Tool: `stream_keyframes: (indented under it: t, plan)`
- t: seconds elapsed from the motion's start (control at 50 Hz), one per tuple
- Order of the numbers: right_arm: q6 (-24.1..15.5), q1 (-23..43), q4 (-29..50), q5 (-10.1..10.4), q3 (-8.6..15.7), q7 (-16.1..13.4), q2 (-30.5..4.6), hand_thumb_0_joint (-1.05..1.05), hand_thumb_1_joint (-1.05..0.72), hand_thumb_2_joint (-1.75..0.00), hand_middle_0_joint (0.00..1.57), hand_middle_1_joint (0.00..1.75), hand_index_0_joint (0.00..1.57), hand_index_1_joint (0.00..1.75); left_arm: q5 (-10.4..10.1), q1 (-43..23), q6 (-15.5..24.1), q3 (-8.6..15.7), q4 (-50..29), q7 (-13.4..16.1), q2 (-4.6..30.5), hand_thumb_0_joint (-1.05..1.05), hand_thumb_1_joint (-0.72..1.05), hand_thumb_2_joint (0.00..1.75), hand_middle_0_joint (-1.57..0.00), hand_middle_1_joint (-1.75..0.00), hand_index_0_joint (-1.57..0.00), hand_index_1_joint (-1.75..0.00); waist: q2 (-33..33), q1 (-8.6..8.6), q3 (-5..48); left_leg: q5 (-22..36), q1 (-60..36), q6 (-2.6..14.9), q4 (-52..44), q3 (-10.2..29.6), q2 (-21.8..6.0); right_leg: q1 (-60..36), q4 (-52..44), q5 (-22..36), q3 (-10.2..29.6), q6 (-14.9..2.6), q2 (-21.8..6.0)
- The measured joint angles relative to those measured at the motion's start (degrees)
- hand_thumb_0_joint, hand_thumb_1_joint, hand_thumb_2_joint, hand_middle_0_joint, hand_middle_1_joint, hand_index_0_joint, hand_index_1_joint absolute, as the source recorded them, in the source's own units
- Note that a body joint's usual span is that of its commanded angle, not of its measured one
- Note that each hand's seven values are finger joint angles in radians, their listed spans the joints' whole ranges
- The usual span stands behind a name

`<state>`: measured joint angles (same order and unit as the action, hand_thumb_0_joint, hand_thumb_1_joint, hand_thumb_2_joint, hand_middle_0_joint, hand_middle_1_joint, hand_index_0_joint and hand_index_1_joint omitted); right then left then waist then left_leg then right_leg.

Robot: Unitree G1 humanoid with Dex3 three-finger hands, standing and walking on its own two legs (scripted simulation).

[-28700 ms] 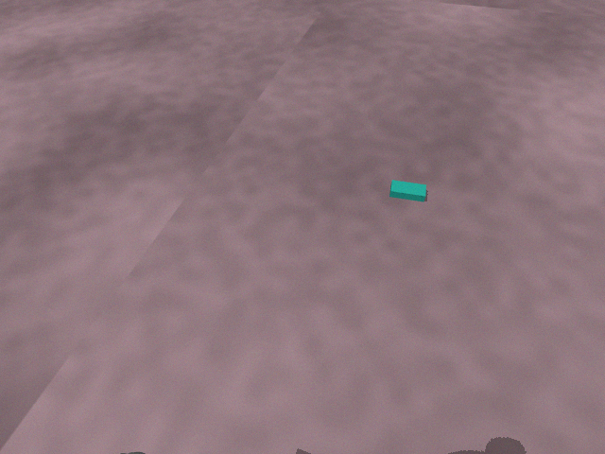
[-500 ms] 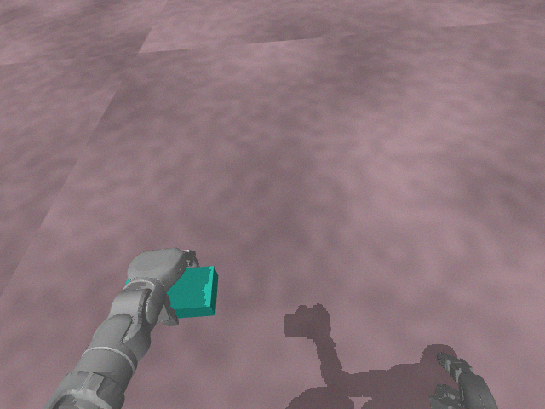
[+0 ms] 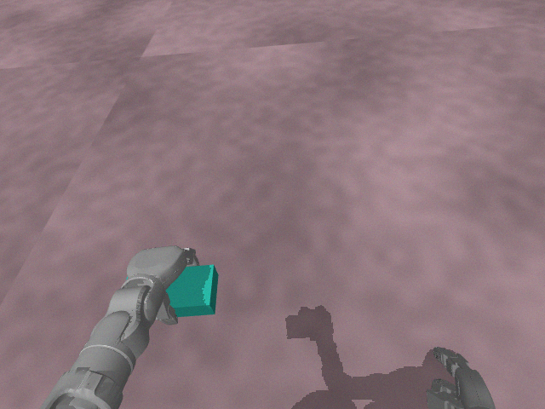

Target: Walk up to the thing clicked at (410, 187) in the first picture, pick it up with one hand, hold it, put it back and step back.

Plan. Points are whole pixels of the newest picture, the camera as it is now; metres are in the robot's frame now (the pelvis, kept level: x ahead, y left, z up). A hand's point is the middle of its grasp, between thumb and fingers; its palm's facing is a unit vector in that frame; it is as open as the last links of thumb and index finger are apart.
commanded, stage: hold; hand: left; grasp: from above
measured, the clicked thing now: (170, 292) +0.30 +0.23 -0.06
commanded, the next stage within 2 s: crouch in 0.36 s
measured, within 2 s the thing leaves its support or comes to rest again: neither
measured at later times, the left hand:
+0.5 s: hand (168, 287) +0.30 +0.23 -0.04, palm faces -0.43 -0.08 -0.90, open 10.2 cm
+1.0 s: hand (184, 308) +0.32 +0.25 -0.18, palm faces -0.42 +0.03 -0.91, open 10.2 cm
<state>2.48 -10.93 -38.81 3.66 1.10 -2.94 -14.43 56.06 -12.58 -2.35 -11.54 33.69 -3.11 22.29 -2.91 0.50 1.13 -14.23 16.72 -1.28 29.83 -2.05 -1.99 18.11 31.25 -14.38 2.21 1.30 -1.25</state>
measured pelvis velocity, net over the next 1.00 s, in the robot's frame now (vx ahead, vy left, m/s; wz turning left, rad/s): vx -0.02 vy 0.00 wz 0.03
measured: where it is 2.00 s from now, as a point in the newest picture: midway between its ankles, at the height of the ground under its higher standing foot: outside the picture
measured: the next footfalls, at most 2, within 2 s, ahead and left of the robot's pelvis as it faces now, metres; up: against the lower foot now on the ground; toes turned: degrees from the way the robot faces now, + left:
none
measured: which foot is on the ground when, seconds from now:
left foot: down 0.00-1.00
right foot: down 0.00-1.00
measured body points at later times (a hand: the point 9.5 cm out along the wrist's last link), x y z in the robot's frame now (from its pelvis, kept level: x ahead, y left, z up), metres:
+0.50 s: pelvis +0.01 +0.00 +0.00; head +0.02 -0.02 +0.45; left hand +0.32 +0.23 +0.02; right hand +0.15 -0.25 -0.12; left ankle +0.01 +0.14 -0.73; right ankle +0.02 -0.13 -0.73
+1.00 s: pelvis -0.02 +0.00 -0.08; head +0.08 +0.02 +0.36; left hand +0.34 +0.24 -0.13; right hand +0.09 -0.28 -0.19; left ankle +0.01 +0.14 -0.73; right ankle +0.02 -0.13 -0.73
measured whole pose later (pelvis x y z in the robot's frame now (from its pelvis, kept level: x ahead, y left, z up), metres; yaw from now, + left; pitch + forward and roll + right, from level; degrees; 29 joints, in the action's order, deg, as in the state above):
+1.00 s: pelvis -0.02 +0.00 -0.08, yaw +2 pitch +18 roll -1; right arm 2.6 -11.7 -40.2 -0.3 4.0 -0.3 -15.9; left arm 67.0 -28.3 3.7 -8.2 61.2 17.9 22.6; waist 0.4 -3.6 6.6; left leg -25.7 54.4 -1.5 62.2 1.1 -2.3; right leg 53.7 61.0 -25.2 0.4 1.7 -0.8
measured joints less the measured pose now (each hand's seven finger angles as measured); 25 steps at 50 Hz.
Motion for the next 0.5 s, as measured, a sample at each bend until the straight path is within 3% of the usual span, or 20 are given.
stream_keyframes:
  t: [0.5]
  plan:
    - [1.06, -0.15, -0.79, 0.01, 0.74, 0.16, 0.01, 0.01, -0.9, -0.9, 0.2, 0.3, 0.2, 0.3, 0.77, -0.19, 0.04, 0.03, 1.39, 1.92, -0.59, -0.01, 0.0, 0.46, -0.65, -0.56, -0.68, -0.53, 0.06, 0.06, -0.07, -0.15, -1.04, 0.09, -1.39, 0.16, 0.06, -1.31, -1.79, -0.01, -0.22, 0.1, -0.07]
